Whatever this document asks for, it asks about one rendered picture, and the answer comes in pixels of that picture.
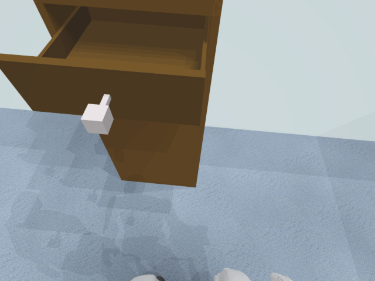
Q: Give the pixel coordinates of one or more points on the right robot thigh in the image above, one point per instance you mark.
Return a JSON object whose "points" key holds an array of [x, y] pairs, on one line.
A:
{"points": [[231, 275]]}

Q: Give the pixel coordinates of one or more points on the cabinet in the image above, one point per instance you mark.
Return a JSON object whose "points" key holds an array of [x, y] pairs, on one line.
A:
{"points": [[143, 151]]}

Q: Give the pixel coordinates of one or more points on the handle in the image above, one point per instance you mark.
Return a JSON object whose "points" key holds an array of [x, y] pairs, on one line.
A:
{"points": [[98, 118]]}

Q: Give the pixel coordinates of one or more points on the drawer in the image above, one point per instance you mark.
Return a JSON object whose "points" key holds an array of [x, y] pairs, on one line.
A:
{"points": [[152, 64]]}

